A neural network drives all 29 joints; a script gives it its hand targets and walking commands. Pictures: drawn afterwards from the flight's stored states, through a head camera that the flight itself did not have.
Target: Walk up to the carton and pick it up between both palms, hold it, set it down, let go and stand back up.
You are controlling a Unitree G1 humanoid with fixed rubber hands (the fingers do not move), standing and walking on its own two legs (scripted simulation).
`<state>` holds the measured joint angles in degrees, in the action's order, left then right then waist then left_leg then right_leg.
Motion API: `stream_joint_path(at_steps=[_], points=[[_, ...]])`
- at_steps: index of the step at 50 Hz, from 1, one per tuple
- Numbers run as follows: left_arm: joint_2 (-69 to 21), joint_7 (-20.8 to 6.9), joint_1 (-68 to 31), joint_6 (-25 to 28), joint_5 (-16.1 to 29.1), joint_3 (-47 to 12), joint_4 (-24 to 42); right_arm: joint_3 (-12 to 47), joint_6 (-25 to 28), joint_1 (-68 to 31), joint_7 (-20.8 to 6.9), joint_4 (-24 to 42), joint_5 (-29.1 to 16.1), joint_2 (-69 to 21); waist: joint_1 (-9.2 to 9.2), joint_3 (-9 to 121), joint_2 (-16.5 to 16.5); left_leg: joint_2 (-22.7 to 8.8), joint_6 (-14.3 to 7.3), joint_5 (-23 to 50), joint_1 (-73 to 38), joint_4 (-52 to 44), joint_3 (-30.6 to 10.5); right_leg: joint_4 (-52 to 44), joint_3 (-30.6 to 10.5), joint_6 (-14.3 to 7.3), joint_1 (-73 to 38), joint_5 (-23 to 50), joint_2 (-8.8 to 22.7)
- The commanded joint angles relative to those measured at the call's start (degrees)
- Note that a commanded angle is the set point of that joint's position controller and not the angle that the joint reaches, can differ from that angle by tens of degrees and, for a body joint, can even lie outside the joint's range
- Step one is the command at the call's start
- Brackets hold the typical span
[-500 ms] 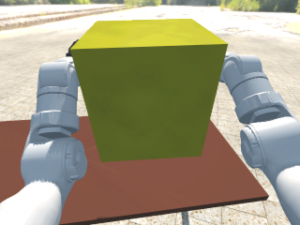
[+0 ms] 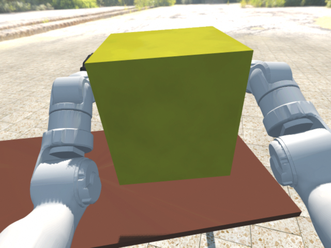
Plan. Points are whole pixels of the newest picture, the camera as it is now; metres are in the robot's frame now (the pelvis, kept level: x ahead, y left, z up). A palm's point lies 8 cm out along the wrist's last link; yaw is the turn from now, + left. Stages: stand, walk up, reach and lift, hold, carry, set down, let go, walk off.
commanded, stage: hold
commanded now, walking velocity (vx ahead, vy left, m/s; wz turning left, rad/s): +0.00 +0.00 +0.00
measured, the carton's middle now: (168, 101) +0.37 -0.01 +0.27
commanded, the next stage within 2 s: none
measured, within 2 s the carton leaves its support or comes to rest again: neither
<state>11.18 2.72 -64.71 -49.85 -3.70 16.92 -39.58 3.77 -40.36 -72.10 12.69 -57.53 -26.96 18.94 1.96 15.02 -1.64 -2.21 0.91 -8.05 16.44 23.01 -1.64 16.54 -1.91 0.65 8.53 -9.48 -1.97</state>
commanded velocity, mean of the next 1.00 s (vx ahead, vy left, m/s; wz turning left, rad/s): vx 0.00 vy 0.00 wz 0.00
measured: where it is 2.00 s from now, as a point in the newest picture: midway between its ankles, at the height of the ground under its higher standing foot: outside the picture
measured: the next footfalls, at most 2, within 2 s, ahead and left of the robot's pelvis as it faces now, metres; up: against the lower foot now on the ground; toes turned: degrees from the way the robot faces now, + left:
none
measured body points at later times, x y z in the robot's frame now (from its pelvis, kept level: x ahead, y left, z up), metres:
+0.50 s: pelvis +0.00 -0.01 +0.00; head -0.09 +0.01 +0.44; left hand +0.40 +0.18 +0.33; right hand +0.39 -0.16 +0.34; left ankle +0.04 +0.12 -0.75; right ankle -0.01 -0.13 -0.75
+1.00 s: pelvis +0.00 +0.00 +0.00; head -0.09 +0.01 +0.44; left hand +0.39 +0.17 +0.32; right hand +0.39 -0.17 +0.33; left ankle +0.04 +0.12 -0.75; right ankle -0.01 -0.13 -0.75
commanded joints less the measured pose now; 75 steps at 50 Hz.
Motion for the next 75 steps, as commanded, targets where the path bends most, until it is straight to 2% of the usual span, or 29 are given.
stream_joint_path(at_steps=[1,7,10,13,15,17,21,23,27,32,39,41,42,44,46,48,52,53,55,56,57,59,60,64,65,66,69,74,75], points=[[-33.44,-7.22,-51.26,6.30,13.05,-15.61,13.28,5.81,2.29,-53.39,-8.42,26.23,-11.54,-42.79,0.91,23.57,0.62,3.17,1.00,10.99,-13.28,-0.94,-2.23,-1.43,-1.85,1.38,-0.86,12.99,-2.86],[-33.96,-7.16,-49.21,6.07,11.07,-13.77,9.93,2.53,2.36,-50.33,-7.51,22.02,-9.85,-39.73,1.62,20.96,-2.82,3.64,1.23,8.50,-12.65,-0.72,-1.72,-2.38,-2.30,1.55,1.14,9.27,-2.18],[-32.00,-8.16,-47.09,5.62,10.32,-11.87,7.74,4.63,2.45,-51.99,-7.05,24.76,-10.00,-40.16,0.21,21.28,2.31,3.61,0.47,6.80,-11.36,-1.48,-1.70,-2.22,-2.75,1.97,-1.63,10.11,-1.85],[-32.55,-8.71,-46.59,5.75,10.38,-13.20,10.42,5.13,2.55,-52.14,-6.60,26.35,-10.46,-41.08,0.52,21.10,0.70,3.79,0.55,8.30,-11.65,-1.12,-1.41,-2.16,-2.80,2.29,-2.34,11.07,-1.80],[-30.29,-9.99,-43.76,5.06,7.85,-10.25,3.24,2.80,2.15,-50.13,-6.31,20.11,-8.45,-39.61,0.30,11.62,0.86,3.81,0.28,4.02,-9.45,-2.66,-1.26,-3.03,-3.49,2.20,0.34,7.41,-0.64],[-32.68,-9.96,-48.77,5.51,9.55,-14.09,7.89,1.56,2.23,-51.03,-6.58,21.65,-8.67,-38.90,2.78,14.11,-3.54,3.54,1.34,4.84,-10.91,-2.02,-0.80,-2.49,-3.00,1.53,1.19,7.63,-0.89],[-35.78,-9.43,-50.45,5.89,12.50,-17.14,13.75,2.13,2.61,-52.14,-6.46,24.89,-9.60,-38.43,3.69,19.58,-4.24,3.22,2.07,10.21,-12.61,-0.24,-1.89,-1.94,-2.32,1.02,-0.98,11.66,-2.18],[-32.95,-9.18,-47.84,5.59,11.20,-13.14,10.53,3.74,2.54,-53.26,-6.34,26.29,-10.76,-38.93,1.62,21.24,-0.89,3.76,1.72,13.00,-12.33,-0.53,-1.81,-0.48,-2.68,1.51,-3.59,16.77,-2.39],[-33.10,-8.73,-47.30,4.99,9.05,-12.74,11.78,5.18,1.43,-49.41,-7.01,21.87,-11.01,-39.45,0.72,18.01,-2.06,3.42,2.01,12.21,-13.05,-1.51,-1.93,-1.11,-1.97,1.11,-2.72,12.55,-2.75],[-35.43,-8.35,-46.34,4.89,10.35,-16.39,13.57,3.95,2.08,-48.15,-7.27,23.28,-12.05,-36.58,3.13,18.71,-5.85,2.66,3.48,14.73,-13.86,-0.70,-2.57,-1.37,-1.61,0.53,-1.74,12.91,-3.61],[-34.85,-6.72,-47.03,5.61,11.18,-16.11,16.78,7.19,2.51,-51.71,-8.48,28.24,-13.00,-40.15,-0.69,22.02,-1.68,2.66,2.07,14.44,-13.98,0.21,-2.37,-1.37,-2.14,1.25,-1.77,12.07,-3.46],[-35.45,-6.84,-47.99,5.31,11.11,-15.88,13.07,4.20,2.02,-50.14,-8.41,23.81,-11.21,-38.78,0.49,19.00,-2.85,2.40,2.07,9.92,-13.15,-1.51,-2.50,-2.02,-1.64,0.81,0.67,8.06,-3.08],[-33.54,-6.82,-46.21,5.15,9.46,-13.06,12.03,5.52,2.22,-50.15,-8.78,23.17,-10.92,-40.09,-1.49,17.80,1.40,2.80,1.09,8.92,-12.59,-1.97,-2.03,-2.38,-1.93,1.14,-0.14,8.08,-3.23],[-34.98,-7.06,-48.07,5.60,11.00,-15.33,13.47,4.10,2.42,-50.60,-8.83,23.67,-10.86,-39.95,0.68,19.73,-1.13,2.55,1.43,8.31,-12.53,-1.15,-1.66,-2.02,-2.53,1.02,0.52,8.47,-2.71],[-32.18,-7.19,-46.50,5.13,9.15,-11.54,7.29,4.16,2.30,-51.65,-8.70,20.90,-10.18,-40.19,-1.57,16.51,1.14,2.87,0.46,5.03,-10.44,-2.81,-1.54,-2.92,-2.73,1.27,0.50,5.52,-2.84],[-33.30,-7.17,-47.14,5.72,11.37,-14.98,13.64,5.54,3.05,-52.59,-8.71,26.68,-10.76,-41.23,-0.20,23.75,2.87,2.52,1.08,9.92,-13.21,-1.93,-2.05,-1.64,-2.36,1.29,-1.93,10.29,-3.25],[-35.69,-7.25,-49.97,6.65,12.98,-17.42,13.22,2.94,2.66,-49.88,-7.72,23.58,-9.84,-40.12,3.58,23.14,-1.74,3.17,2.18,12.12,-15.09,-0.40,-1.62,-1.73,-1.84,1.52,-0.77,14.00,-2.54],[-34.08,-7.34,-49.04,6.44,11.86,-14.96,11.38,4.16,3.13,-52.43,-7.77,25.52,-10.32,-40.53,1.19,22.05,1.78,3.07,1.28,8.75,-13.52,-1.13,-1.96,-2.14,-2.11,1.57,-0.66,10.76,-2.89],[-34.61,-7.78,-49.24,6.11,11.40,-14.87,8.56,1.90,2.36,-50.93,-7.76,20.06,-8.71,-38.57,2.14,16.87,-0.84,2.89,1.37,4.36,-11.63,-1.99,-1.64,-3.17,-2.60,0.92,1.98,4.92,-2.32],[-32.88,-7.85,-46.43,6.20,10.85,-13.56,8.51,5.41,3.20,-53.24,-7.41,24.97,-9.76,-41.25,-0.60,18.01,1.73,3.20,0.08,6.38,-11.11,-1.40,-1.45,-2.88,-2.98,1.51,0.48,7.21,-1.65],[-32.53,-8.58,-44.66,6.19,9.61,-11.24,2.66,3.65,2.70,-52.36,-7.41,21.07,-7.76,-40.32,0.07,13.46,2.31,3.09,-0.21,2.05,-9.55,-2.76,-1.89,-3.59,-3.14,1.65,2.09,3.76,-0.96],[-32.48,-8.55,-45.04,6.34,10.49,-12.10,5.88,4.55,3.17,-54.98,-7.04,25.56,-9.33,-41.02,-0.54,18.70,2.23,3.44,-0.15,6.59,-10.23,-1.47,-1.35,-2.08,-3.25,1.65,-1.13,8.68,-1.34],[-34.11,-8.71,-47.55,6.61,11.19,-14.19,8.64,3.88,2.77,-52.61,-6.93,24.29,-9.58,-39.89,1.92,20.03,-1.29,3.31,0.58,6.25,-11.10,-0.85,-1.57,-2.19,-3.54,1.39,-0.92,9.01,-1.17],[-33.30,-8.75,-49.29,6.51,9.66,-13.00,6.59,2.12,2.73,-50.36,-7.02,18.47,-9.64,-40.03,1.56,15.35,-2.76,3.57,1.28,6.40,-11.41,-1.37,-1.48,-2.61,-2.35,1.43,0.68,8.44,-1.35],[-32.30,-8.84,-47.67,6.11,8.55,-9.91,5.61,3.39,2.86,-52.04,-7.14,20.03,-10.29,-39.94,-0.58,15.37,-1.61,3.55,0.53,7.38,-11.27,-1.38,-1.44,-2.66,-2.63,1.51,0.37,7.49,-1.37],[-32.79,-9.07,-47.92,6.19,9.16,-11.51,5.89,2.26,2.54,-50.81,-7.15,20.38,-9.07,-39.55,1.45,17.14,-1.42,3.79,1.14,7.62,-11.89,-1.70,-1.19,-2.43,-2.51,1.37,-0.33,9.92,-1.53],[-30.78,-9.52,-44.63,5.62,7.15,-8.58,4.31,2.45,2.64,-50.18,-6.51,20.20,-9.39,-38.73,0.61,16.05,-0.45,3.48,0.54,8.05,-12.03,-1.40,-1.36,-2.19,-2.96,1.64,-0.88,9.51,-1.35],[-35.95,-8.88,-47.01,6.16,11.44,-16.74,11.39,3.57,3.07,-51.16,-7.36,25.67,-10.63,-37.99,3.76,22.88,-2.40,2.42,2.41,14.81,-15.51,-0.21,-2.85,-1.18,-1.43,0.83,-1.59,14.78,-3.20],[-36.28,-8.55,-49.75,6.66,12.86,-17.07,13.10,4.29,3.54,-54.10,-7.28,28.66,-11.49,-38.95,2.60,25.63,-2.39,2.89,2.55,15.92,-15.32,0.10,-2.43,-0.59,-1.07,1.09,-1.60,15.14,-3.39]])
